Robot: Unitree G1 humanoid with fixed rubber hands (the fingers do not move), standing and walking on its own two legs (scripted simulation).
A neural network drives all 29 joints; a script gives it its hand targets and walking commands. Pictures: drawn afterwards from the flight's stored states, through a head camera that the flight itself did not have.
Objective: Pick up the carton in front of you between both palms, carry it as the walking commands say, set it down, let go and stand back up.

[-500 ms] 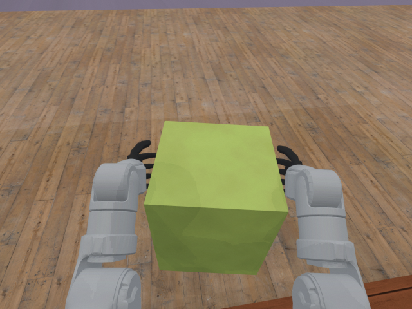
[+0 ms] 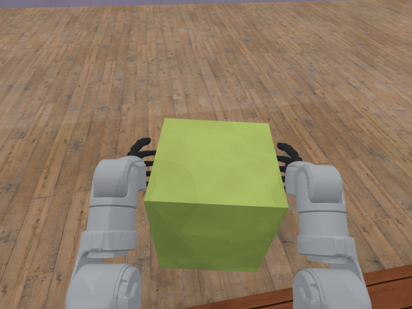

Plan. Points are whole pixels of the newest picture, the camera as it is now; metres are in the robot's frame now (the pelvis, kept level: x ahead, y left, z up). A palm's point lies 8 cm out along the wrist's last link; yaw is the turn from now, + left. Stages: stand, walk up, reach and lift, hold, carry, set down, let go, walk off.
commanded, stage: carry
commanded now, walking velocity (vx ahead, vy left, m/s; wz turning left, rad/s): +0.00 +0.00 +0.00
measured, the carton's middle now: (212, 198) +0.34 +0.00 +0.05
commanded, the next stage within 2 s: none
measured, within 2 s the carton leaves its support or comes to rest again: neither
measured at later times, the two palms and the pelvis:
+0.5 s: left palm (133, 161) +0.38 +0.16 +0.12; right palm (282, 163) +0.38 -0.14 +0.12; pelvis +0.04 +0.01 -0.01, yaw +0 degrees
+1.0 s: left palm (147, 111) +0.57 +0.17 +0.10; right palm (260, 106) +0.60 -0.13 +0.10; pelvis +0.23 -0.01 +0.00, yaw +2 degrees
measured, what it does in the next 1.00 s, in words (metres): walks ahead: right foot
